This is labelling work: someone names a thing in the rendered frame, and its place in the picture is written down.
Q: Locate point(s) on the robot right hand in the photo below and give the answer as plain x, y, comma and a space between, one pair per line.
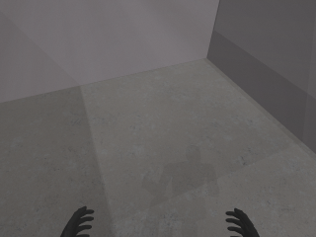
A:
247, 227

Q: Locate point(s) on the robot left hand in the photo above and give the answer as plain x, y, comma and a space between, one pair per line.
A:
72, 227

